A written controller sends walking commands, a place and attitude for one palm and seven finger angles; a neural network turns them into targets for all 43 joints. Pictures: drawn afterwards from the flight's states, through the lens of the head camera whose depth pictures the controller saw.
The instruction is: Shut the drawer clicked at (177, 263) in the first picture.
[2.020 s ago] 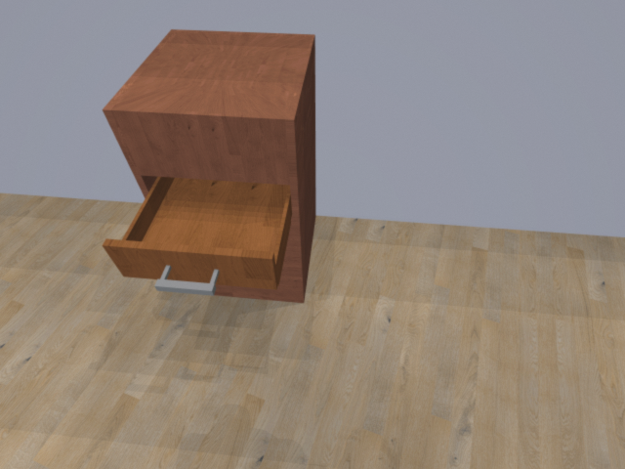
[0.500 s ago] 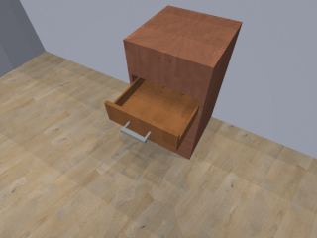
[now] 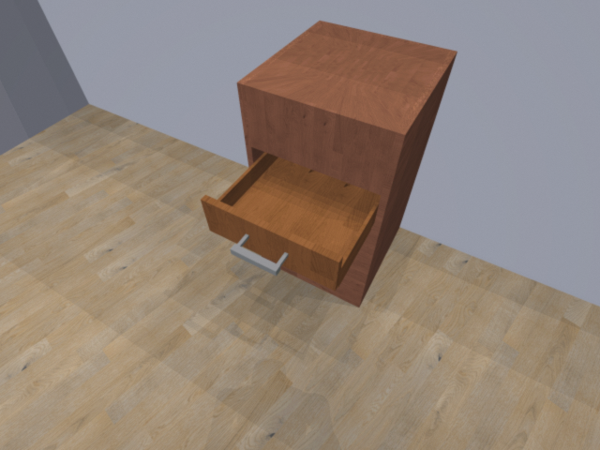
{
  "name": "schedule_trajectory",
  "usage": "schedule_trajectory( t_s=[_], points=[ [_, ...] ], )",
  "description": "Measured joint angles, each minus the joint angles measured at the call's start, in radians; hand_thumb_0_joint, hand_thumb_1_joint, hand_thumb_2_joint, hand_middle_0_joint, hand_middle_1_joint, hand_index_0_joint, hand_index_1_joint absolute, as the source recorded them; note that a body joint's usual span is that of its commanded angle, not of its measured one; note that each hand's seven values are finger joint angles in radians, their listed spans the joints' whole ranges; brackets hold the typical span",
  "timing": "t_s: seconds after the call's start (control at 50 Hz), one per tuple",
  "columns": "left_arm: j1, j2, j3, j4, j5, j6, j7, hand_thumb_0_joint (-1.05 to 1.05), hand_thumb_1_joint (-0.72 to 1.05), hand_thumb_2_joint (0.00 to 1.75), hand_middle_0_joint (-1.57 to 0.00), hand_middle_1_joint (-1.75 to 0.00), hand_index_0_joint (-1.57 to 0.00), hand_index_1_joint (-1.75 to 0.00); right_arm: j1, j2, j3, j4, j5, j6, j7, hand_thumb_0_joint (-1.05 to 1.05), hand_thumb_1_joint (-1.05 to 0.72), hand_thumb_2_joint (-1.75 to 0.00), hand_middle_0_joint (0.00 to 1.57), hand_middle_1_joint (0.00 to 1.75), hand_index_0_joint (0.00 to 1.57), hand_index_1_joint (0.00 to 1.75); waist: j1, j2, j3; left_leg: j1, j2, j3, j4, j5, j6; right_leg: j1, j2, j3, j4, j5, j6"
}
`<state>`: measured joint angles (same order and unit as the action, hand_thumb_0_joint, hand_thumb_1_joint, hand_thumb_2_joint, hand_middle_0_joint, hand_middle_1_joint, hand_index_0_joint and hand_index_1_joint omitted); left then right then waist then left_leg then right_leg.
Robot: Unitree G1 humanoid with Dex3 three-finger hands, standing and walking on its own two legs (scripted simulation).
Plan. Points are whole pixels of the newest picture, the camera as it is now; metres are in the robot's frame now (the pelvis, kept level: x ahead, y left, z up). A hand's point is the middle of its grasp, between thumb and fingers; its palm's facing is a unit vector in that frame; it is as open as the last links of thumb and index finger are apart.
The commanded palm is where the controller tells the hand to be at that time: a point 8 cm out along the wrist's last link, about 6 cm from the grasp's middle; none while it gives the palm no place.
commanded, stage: look at it before walking up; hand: left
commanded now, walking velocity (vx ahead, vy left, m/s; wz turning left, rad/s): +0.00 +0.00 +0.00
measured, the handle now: (259, 253) +0.58 +0.13 -0.25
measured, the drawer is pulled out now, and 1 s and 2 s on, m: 0.23 0.23 0.23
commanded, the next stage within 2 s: turn to face it in 0.02 s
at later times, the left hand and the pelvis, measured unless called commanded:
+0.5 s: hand out of the picture +0.05 +0.19 -0.18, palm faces -0.08 -0.96 -0.28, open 7.3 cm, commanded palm none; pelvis -0.02 -0.02 -0.02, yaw -10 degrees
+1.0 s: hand out of the picture +0.11 +0.13 -0.17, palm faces -0.28 -0.93 -0.24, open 7.3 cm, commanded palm none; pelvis +0.01 -0.04 +0.00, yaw -22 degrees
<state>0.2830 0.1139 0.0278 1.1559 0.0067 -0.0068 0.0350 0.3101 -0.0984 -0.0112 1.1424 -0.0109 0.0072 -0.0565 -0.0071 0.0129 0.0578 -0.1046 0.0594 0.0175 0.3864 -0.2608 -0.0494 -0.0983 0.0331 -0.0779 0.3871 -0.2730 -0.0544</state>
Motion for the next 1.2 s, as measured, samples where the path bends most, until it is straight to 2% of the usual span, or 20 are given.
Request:
schedule_trajectory(
  t_s=[0.2,0.3,0.4,0.44,0.48,0.52,0.56,0.6,0.64,0.76,0.94,1.04,1.1,1.14,1.16,1.2],
  points=[
    [0.012,-0.013,0.002,0.002,0.004,0.003,-0.004,0.0,0.91,0.9,-0.2,-0.3,-0.2,-0.3,-0.022,-0.01,-0.007,-0.012,-0.001,0.004,-0.004,0.01,-0.92,-0.9,0.19,0.3,0.2,0.29,0.012,-0.006,0.004,-0.013,0.007,0.012,0.018,-0.008,0.0,-0.016,0.006,0.011,0.013,0.0,-0.001],
    [0.002,-0.002,0.035,-0.025,0.012,0.033,-0.017,0.0,0.91,0.9,-0.2,-0.3,-0.2,-0.3,-0.045,-0.022,-0.03,-0.044,0.0,0.022,-0.009,0.01,-0.92,-0.9,0.19,0.3,0.2,0.29,0.017,-0.005,0.02,-0.051,0.027,0.053,0.092,-0.048,-0.003,-0.076,0.023,0.052,0.089,-0.022,-0.005],
    [-0.034,0.043,0.068,-0.072,0.019,0.058,-0.033,0.0,0.91,0.9,-0.2,-0.3,-0.2,-0.3,-0.064,-0.037,-0.049,-0.096,-0.005,0.024,-0.012,0.01,-0.91,-0.9,0.2,0.3,0.2,0.29,0.015,-0.021,0.039,-0.089,0.039,0.11,0.151,-0.078,-0.005,-0.17,0.032,0.099,0.214,-0.058,-0.004],
    [-0.057,0.062,0.079,-0.095,0.02,0.066,-0.039,0.0,0.91,0.9,-0.2,-0.3,-0.2,-0.3,-0.069,-0.048,-0.053,-0.114,-0.012,0.021,-0.011,0.01,-0.91,-0.9,0.2,0.3,0.2,0.29,0.019,-0.021,0.055,-0.09,0.046,0.134,0.173,-0.09,-0.01,-0.208,0.019,0.075,0.299,-0.121,0.01],
    [-0.079,0.077,0.088,-0.12,0.021,0.067,-0.045,0.0,0.91,0.9,-0.2,-0.3,-0.2,-0.3,-0.072,-0.064,-0.055,-0.128,-0.016,0.023,-0.008,0.01,-0.91,-0.9,0.2,0.3,0.2,0.29,0.02,-0.007,0.07,-0.091,0.06,0.149,0.203,-0.107,-0.021,-0.209,0.007,0.042,0.302,-0.129,0.017],
    [-0.098,0.085,0.092,-0.145,0.027,0.05,-0.045,0.0,0.91,0.9,-0.2,-0.3,-0.2,-0.3,-0.083,-0.084,-0.06,-0.133,-0.008,0.037,-0.004,0.01,-0.91,-0.9,0.2,0.3,0.2,0.29,0.016,0.023,0.083,-0.137,0.079,0.121,0.322,-0.177,-0.014,-0.202,0.024,0.019,0.283,-0.065,-0.025],
    [-0.113,0.092,0.088,-0.166,0.023,0.038,-0.033,0.0,0.91,0.9,-0.2,-0.3,-0.2,-0.3,-0.11,-0.098,-0.064,-0.133,0.0,0.059,-0.002,0.01,-0.91,-0.9,0.2,0.3,0.2,0.29,0.016,0.03,0.092,-0.22,0.041,0.042,0.532,-0.252,-0.003,-0.192,0.036,0.021,0.26,-0.072,-0.056],
    [-0.119,0.096,0.085,-0.179,0.022,0.037,-0.022,0.0,0.91,0.9,-0.2,-0.3,-0.2,-0.3,-0.141,-0.108,-0.067,-0.14,0.002,0.065,0.0,0.01,-0.91,-0.9,0.2,0.3,0.2,0.29,0.024,0.022,0.096,-0.283,0.006,0.006,0.67,-0.244,-0.001,-0.179,0.046,0.045,0.209,-0.049,-0.07],
    [-0.116,0.096,0.081,-0.184,0.021,0.037,-0.015,0.0,0.91,0.9,-0.2,-0.3,-0.2,-0.3,-0.17,-0.114,-0.066,-0.157,0.002,0.062,0.004,0.01,-0.91,-0.9,0.2,0.3,0.2,0.29,0.029,0.012,0.093,-0.317,-0.013,-0.009,0.708,-0.212,-0.004,-0.163,0.054,0.076,0.153,-0.012,-0.071],
    [-0.091,0.081,0.068,-0.19,0.019,0.04,-0.015,0.0,0.91,0.9,-0.2,-0.3,-0.2,-0.3,-0.236,-0.118,-0.058,-0.203,0.006,0.058,0.007,0.01,-0.91,-0.9,0.19,0.3,0.2,0.29,0.032,0.001,0.071,-0.343,-0.028,-0.052,0.647,-0.137,-0.009,-0.111,0.087,0.151,0.031,0.058,-0.076],
    [-0.064,0.054,0.057,-0.198,0.024,0.037,-0.019,0.0,0.91,0.9,-0.21,-0.3,-0.2,-0.3,-0.253,-0.11,-0.052,-0.214,0.01,0.06,0.009,0.01,-0.91,-0.9,0.19,0.3,0.2,0.29,0.044,-0.011,0.056,-0.334,-0.044,-0.078,0.559,-0.129,0.0,-0.065,0.125,0.211,-0.018,0.071,-0.08],
    [-0.044,0.06,0.056,-0.189,0.026,0.032,-0.016,0.0,0.91,0.9,-0.21,-0.3,-0.21,-0.3,-0.234,-0.094,-0.046,-0.211,0.016,0.052,0.009,0.01,-0.91,-0.9,0.19,0.3,0.2,0.29,0.047,-0.03,0.05,-0.29,-0.061,-0.069,0.447,-0.155,0.01,-0.052,0.135,0.244,-0.015,0.056,-0.075],
    [-0.034,0.073,0.058,-0.18,0.024,0.033,-0.013,0.0,0.91,0.9,-0.21,-0.3,-0.21,-0.3,-0.216,-0.08,-0.039,-0.21,0.019,0.041,0.008,0.01,-0.91,-0.9,0.19,0.3,0.2,0.29,0.035,-0.042,0.044,-0.238,-0.069,-0.064,0.316,-0.111,0.021,-0.051,0.139,0.256,0.005,0.035,-0.066],
    [-0.028,0.081,0.059,-0.176,0.017,0.036,-0.012,0.0,0.91,0.9,-0.21,-0.3,-0.21,-0.3,-0.193,-0.077,-0.032,-0.213,0.018,0.027,0.006,0.01,-0.91,-0.9,0.19,0.3,0.2,0.29,0.02,-0.035,0.033,-0.179,-0.056,-0.071,0.167,0.027,0.045,-0.069,0.155,0.251,0.054,0.003,-0.055],
    [-0.03,0.085,0.059,-0.175,0.012,0.038,-0.012,0.0,0.91,0.9,-0.21,-0.3,-0.21,-0.3,-0.179,-0.078,-0.029,-0.214,0.013,0.019,0.003,0.01,-0.91,-0.9,0.2,0.3,0.2,0.29,0.014,-0.031,0.027,-0.163,-0.05,-0.072,0.136,0.008,0.047,-0.101,0.158,0.233,0.118,-0.034,-0.026],
    [-0.058,0.103,0.06,-0.176,0.012,0.044,-0.011,0.0,0.91,0.9,-0.21,-0.3,-0.2,-0.3,-0.164,-0.065,-0.019,-0.21,0.002,0.016,-0.006,0.01,-0.91,-0.9,0.2,0.3,0.2,0.29,0.015,-0.056,0.044,-0.159,-0.065,-0.054,0.141,-0.034,0.053,-0.186,0.125,0.197,0.333,-0.173,0.027]
  ],
)
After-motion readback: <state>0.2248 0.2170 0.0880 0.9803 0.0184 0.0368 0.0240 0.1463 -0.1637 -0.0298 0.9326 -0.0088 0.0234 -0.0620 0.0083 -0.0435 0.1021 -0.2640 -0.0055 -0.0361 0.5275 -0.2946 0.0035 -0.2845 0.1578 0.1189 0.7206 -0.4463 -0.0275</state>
